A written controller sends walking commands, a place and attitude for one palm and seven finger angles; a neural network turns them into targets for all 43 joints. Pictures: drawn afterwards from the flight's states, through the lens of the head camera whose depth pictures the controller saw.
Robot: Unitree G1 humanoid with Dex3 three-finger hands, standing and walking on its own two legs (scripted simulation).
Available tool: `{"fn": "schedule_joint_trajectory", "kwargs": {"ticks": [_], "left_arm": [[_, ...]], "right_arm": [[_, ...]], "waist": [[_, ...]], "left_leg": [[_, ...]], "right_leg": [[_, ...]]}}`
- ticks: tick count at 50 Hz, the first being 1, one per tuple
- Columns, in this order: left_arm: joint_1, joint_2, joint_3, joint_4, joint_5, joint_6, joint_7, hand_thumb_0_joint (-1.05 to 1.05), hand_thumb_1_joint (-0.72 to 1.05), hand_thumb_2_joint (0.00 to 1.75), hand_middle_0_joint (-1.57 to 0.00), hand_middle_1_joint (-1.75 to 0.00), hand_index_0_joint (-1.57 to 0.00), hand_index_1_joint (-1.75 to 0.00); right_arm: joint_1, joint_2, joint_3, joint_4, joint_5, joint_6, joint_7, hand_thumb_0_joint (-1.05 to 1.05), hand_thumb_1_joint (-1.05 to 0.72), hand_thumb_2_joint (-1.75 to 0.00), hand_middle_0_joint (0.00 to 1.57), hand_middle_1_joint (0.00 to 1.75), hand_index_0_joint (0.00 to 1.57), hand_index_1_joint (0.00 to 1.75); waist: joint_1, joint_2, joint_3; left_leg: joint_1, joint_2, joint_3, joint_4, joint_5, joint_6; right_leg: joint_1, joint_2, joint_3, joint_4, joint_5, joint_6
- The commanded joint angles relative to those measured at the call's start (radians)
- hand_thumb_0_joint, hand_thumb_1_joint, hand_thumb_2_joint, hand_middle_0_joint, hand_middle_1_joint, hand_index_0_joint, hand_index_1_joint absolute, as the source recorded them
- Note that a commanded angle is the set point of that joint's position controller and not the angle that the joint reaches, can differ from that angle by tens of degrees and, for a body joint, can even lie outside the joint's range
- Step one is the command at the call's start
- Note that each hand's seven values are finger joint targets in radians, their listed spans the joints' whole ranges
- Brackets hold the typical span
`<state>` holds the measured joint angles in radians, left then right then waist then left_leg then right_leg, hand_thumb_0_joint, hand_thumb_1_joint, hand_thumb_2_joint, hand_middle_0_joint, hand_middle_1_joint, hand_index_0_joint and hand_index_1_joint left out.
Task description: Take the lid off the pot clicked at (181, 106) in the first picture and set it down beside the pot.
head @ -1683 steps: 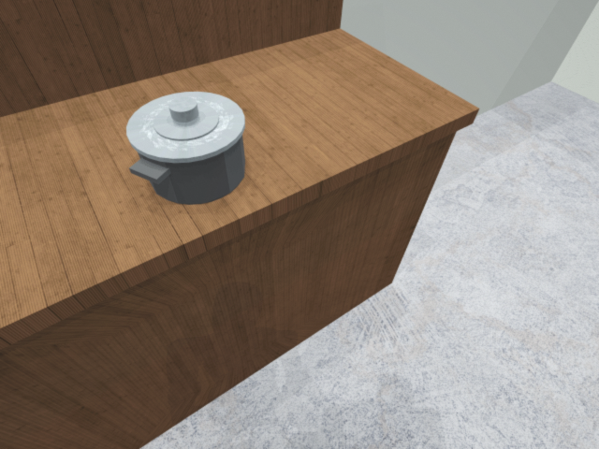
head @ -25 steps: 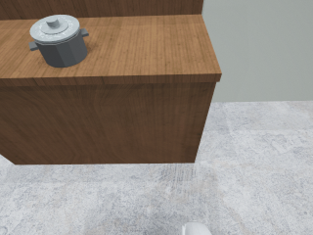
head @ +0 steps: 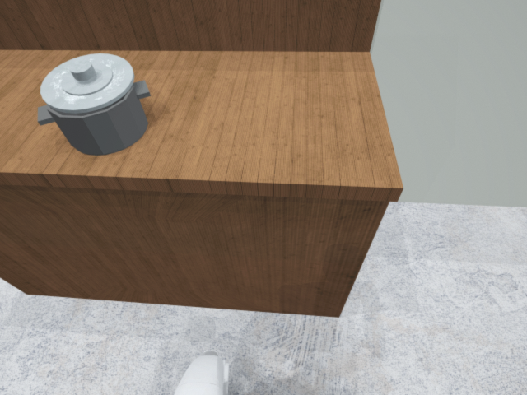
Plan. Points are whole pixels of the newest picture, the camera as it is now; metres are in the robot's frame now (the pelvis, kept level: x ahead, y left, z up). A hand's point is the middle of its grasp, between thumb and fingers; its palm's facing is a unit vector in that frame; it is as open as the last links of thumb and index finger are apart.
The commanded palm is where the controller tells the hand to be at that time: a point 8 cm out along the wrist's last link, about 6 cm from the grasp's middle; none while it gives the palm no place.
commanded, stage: shuffle to correct the standing spot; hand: left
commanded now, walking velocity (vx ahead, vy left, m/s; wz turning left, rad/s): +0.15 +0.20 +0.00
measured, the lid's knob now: (82, 70) +0.64 +0.42 +0.15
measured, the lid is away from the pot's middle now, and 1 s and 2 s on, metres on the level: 0.03 0.03 0.03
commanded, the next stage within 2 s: come to a stop and stand still in 1.74 s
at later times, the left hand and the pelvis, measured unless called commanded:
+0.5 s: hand (125, 384) +0.15 +0.27 -0.17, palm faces +0.07 -0.94 -0.34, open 7.3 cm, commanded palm none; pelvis +0.09 +0.07 -0.02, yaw -1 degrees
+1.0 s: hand out of the picture +0.08 +0.28 -0.16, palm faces +0.11 -0.96 -0.27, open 7.3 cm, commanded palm none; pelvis +0.11 +0.10 +0.00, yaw -1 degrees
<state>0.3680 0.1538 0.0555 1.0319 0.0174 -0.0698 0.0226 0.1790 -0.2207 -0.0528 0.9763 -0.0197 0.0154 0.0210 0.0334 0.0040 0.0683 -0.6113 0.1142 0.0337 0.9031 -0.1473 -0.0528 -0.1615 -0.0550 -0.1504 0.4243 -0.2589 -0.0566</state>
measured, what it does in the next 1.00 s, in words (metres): walks ahead: left foot, then right foot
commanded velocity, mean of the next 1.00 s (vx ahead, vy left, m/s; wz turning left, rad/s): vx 0.09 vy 0.20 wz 0.00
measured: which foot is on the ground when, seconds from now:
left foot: up 0.00-0.16, down 0.18-0.52, up 0.54-1.00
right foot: down 0.00-0.18, up 0.20-0.48, down 0.50-1.00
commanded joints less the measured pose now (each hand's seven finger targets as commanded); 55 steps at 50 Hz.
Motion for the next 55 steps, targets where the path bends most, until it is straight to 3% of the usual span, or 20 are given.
{"fn": "schedule_joint_trajectory", "kwargs": {"ticks": [1,5,7,8,9,10,11,12,15,21,24,25,26,27,30,33,38,48,52,55], "left_arm": [[0.074,0.204,0.036,-0.030,0.005,-0.017,0.012,0.00,0.90,0.90,-0.20,-0.30,-0.20,-0.30],[0.065,0.229,0.045,-0.023,0.009,0.003,0.015,0.00,0.90,0.90,-0.20,-0.30,-0.20,-0.30],[0.053,0.218,0.044,-0.026,0.012,0.017,0.016,0.00,0.90,0.90,-0.20,-0.30,-0.20,-0.30],[0.052,0.184,0.038,-0.028,0.008,0.020,0.015,0.00,0.90,0.90,-0.20,-0.30,-0.20,-0.30],[0.077,0.130,0.028,-0.041,0.000,0.026,0.013,0.00,0.90,0.90,-0.20,-0.30,-0.20,-0.30],[0.030,0.115,0.017,-0.064,0.005,0.029,0.024,0.00,0.90,0.90,-0.20,-0.30,-0.20,-0.30],[-0.015,0.120,0.024,-0.084,0.005,0.033,0.031,0.00,0.90,0.90,-0.20,-0.30,-0.20,-0.30],[-0.023,0.112,0.020,-0.089,0.002,0.040,0.036,0.00,0.90,0.90,-0.20,-0.30,-0.20,-0.30],[-0.007,0.123,0.029,-0.053,0.005,0.069,0.032,0.00,0.90,0.90,-0.20,-0.30,-0.20,-0.30],[0.060,0.084,0.014,-0.057,0.007,0.088,0.032,0.00,0.90,0.90,-0.20,-0.30,-0.20,-0.30],[0.188,0.104,0.020,-0.022,0.016,0.071,0.038,0.00,0.90,0.90,-0.20,-0.30,-0.20,-0.30],[0.215,0.190,0.034,-0.028,0.028,0.064,0.049,0.00,0.90,0.90,-0.20,-0.30,-0.20,-0.30],[0.190,0.257,0.038,-0.062,0.018,0.059,0.050,0.00,0.90,0.90,-0.20,-0.30,-0.20,-0.30],[0.150,0.287,0.048,-0.086,0.016,0.053,0.055,0.00,0.90,0.90,-0.20,-0.30,-0.20,-0.30],[0.004,0.185,0.030,-0.105,0.009,0.021,0.045,0.00,0.90,0.90,-0.20,-0.30,-0.20,-0.30],[0.034,0.171,0.031,-0.093,0.000,0.008,0.035,0.00,0.90,0.90,-0.20,-0.30,-0.20,-0.30],[0.110,0.157,0.028,-0.064,0.005,0.017,0.028,0.00,0.90,0.90,-0.20,-0.30,-0.20,-0.30],[0.083,0.211,0.051,-0.060,0.018,0.040,0.037,0.00,0.90,0.90,-0.20,-0.30,-0.20,-0.30],[0.031,0.256,0.062,-0.070,0.021,0.051,0.033,0.00,0.90,0.90,-0.20,-0.30,-0.20,-0.30],[-0.026,0.249,0.065,-0.081,0.015,0.060,0.032,0.00,0.90,0.90,-0.20,-0.30,-0.20,-0.30]], "right_arm": [[-0.027,0.004,0.009,-0.067,0.002,-0.017,0.023,0.00,-0.90,-0.90,0.20,0.30,0.20,0.30],[-0.030,-0.025,0.006,-0.074,0.008,-0.024,0.019,0.00,-0.90,-0.90,0.20,0.30,0.20,0.30],[0.087,-0.060,-0.003,-0.039,0.003,-0.030,0.008,0.00,-0.90,-0.90,0.20,0.30,0.20,0.30],[0.179,-0.111,-0.014,-0.017,-0.009,-0.037,-0.002,0.00,-0.90,-0.90,0.20,0.30,0.20,0.30],[0.234,-0.193,-0.031,-0.006,-0.019,-0.037,-0.008,0.00,-0.90,-0.90,0.20,0.30,0.20,0.30],[0.287,-0.204,-0.033,0.003,-0.015,-0.021,-0.011,0.00,-0.90,-0.90,0.20,0.30,0.20,0.30],[0.267,-0.169,-0.024,-0.008,-0.019,-0.012,-0.007,0.00,-0.90,-0.90,0.20,0.30,0.20,0.30],[0.225,-0.140,-0.015,-0.025,-0.018,-0.015,-0.012,0.00,-0.90,-0.90,0.20,0.30,0.20,0.30],[0.063,-0.062,0.005,-0.083,-0.018,-0.016,-0.019,0.00,-0.90,-0.90,0.20,0.30,0.20,0.30],[0.045,-0.083,-0.005,-0.101,-0.025,-0.006,-0.024,0.00,-0.90,-0.90,0.20,0.30,0.20,0.30],[0.069,-0.072,-0.007,-0.096,-0.017,0.013,-0.017,0.00,-0.90,-0.90,0.20,0.30,0.20,0.30],[0.076,-0.013,-0.001,-0.105,-0.006,0.019,-0.013,0.00,-0.90,-0.90,0.20,0.30,0.20,0.30],[0.037,-0.041,-0.008,-0.134,-0.018,0.022,-0.016,0.00,-0.90,-0.90,0.20,0.30,0.20,0.30],[0.045,-0.068,-0.017,-0.139,-0.023,0.035,-0.012,0.00,-0.90,-0.90,0.20,0.30,0.20,0.30],[0.126,-0.067,-0.023,-0.048,-0.020,0.043,-0.002,0.00,-0.90,-0.90,0.20,0.30,0.20,0.30],[0.164,-0.016,-0.017,-0.012,-0.008,0.045,0.000,0.00,-0.90,-0.90,0.20,0.30,0.20,0.30],[0.127,-0.011,-0.014,-0.008,-0.004,0.047,-0.008,0.00,-0.90,-0.90,0.20,0.30,0.20,0.30],[-0.011,-0.024,-0.004,-0.051,0.001,0.035,-0.001,0.00,-0.90,-0.90,0.20,0.30,0.20,0.30],[-0.012,-0.017,0.002,-0.068,0.010,0.019,0.000,0.00,-0.90,-0.90,0.20,0.30,0.20,0.30],[0.096,-0.036,-0.006,-0.041,0.011,0.005,-0.006,0.00,-0.90,-0.90,0.20,0.30,0.20,0.30]], "waist": [[0.014,-0.128,-0.019],[0.010,-0.167,-0.009],[-0.045,-0.133,-0.042],[-0.080,-0.018,-0.105],[-0.081,0.220,-0.160],[-0.116,0.259,-0.174],[-0.107,0.181,-0.105],[-0.082,0.250,-0.114],[-0.006,0.133,-0.072],[0.024,0.107,-0.061],[0.080,-0.053,-0.074],[0.091,-0.302,-0.029],[0.084,-0.343,0.030],[0.052,-0.234,0.055],[-0.035,-0.110,0.025],[-0.035,-0.094,-0.053],[-0.003,-0.198,-0.022],[0.036,-0.204,0.024],[0.033,-0.222,-0.034],[-0.026,-0.144,-0.067]], "left_leg": [[0.064,-0.018,0.049,-0.182,0.013,0.000],[0.209,-0.040,0.076,-0.324,-0.053,0.029],[0.442,-0.065,0.102,-0.448,0.018,0.045],[0.599,-0.012,0.075,-0.479,0.181,0.078],[0.757,0.183,-0.159,-0.474,0.446,0.182],[0.742,0.246,-0.215,-0.517,0.532,0.279],[0.661,0.239,-0.152,-0.533,0.463,0.300],[0.571,0.228,-0.200,-0.584,0.306,0.301],[0.347,0.145,-0.132,-0.670,-0.014,0.259],[0.232,0.137,-0.088,-0.672,-0.072,0.258],[0.121,0.049,-0.005,-0.460,-0.187,0.182],[-0.072,-0.053,0.066,-0.228,-0.315,0.099],[-0.140,-0.110,0.007,-0.006,-0.394,0.041],[-0.117,-0.082,-0.085,0.144,-0.377,0.033],[-0.056,-0.070,-0.116,0.275,-0.157,0.017],[-0.028,-0.089,-0.074,0.272,-0.089,-0.012],[-0.052,-0.067,-0.053,0.238,-0.075,-0.042],[0.024,-0.051,-0.011,-0.010,-0.174,-0.027],[0.203,-0.085,0.024,-0.217,-0.212,-0.001],[0.438,-0.093,0.049,-0.456,-0.067,0.015]], "right_leg": [[0.060,-0.265,0.162,-0.108,0.538,-0.093],[0.066,-0.290,0.174,-0.042,0.545,-0.085],[-0.025,-0.242,0.127,0.104,0.467,-0.051],[-0.078,-0.170,0.054,0.264,0.323,-0.017],[-0.284,-0.027,-0.033,0.499,-0.240,0.032],[-0.376,0.018,0.027,0.722,-0.480,0.028],[-0.418,-0.008,0.075,0.826,-0.447,0.007],[-0.429,-0.026,0.095,0.875,-0.384,0.012],[-0.355,-0.059,0.111,0.846,-0.218,0.027],[-0.143,-0.059,0.063,0.455,-0.188,0.033],[0.117,-0.065,0.048,0.067,-0.023,0.034],[0.200,-0.285,0.369,-0.126,-0.133,-0.034],[0.077,-0.481,0.679,-0.267,-0.044,-0.122],[-0.036,-0.545,0.679,-0.286,-0.049,-0.180],[-0.046,-0.326,0.361,-0.169,0.234,-0.086],[0.045,-0.241,0.180,-0.089,0.537,-0.048],[0.070,-0.244,0.178,-0.092,0.518,-0.045],[0.014,-0.325,0.275,-0.118,0.252,-0.134],[-0.011,-0.324,0.256,-0.052,0.350,-0.116],[-0.111,-0.268,0.192,0.055,0.268,-0.056]]}}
